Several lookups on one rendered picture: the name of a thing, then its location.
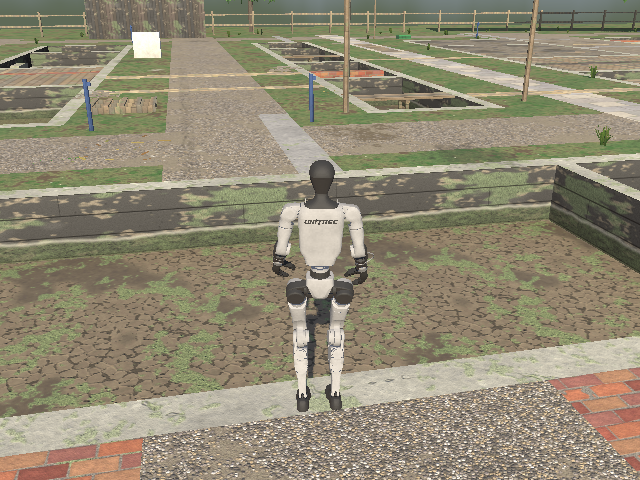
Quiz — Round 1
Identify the robot right upper arm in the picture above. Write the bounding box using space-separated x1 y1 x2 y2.
342 203 366 258

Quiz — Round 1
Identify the right robot forearm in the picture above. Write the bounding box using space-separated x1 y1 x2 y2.
354 244 368 273

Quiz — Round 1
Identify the left robot forearm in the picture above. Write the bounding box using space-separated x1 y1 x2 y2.
273 240 287 266

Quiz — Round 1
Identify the left robot hand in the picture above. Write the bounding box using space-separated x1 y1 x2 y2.
272 260 296 277

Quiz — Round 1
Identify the robot left upper arm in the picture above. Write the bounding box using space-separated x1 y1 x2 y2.
275 202 300 256

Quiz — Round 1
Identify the robot torso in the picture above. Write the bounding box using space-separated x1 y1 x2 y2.
297 198 345 299

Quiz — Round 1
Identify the robot right shin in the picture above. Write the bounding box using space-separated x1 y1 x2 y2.
328 329 345 397

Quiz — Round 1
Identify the right robot hand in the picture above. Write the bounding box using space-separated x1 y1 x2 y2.
344 267 368 285

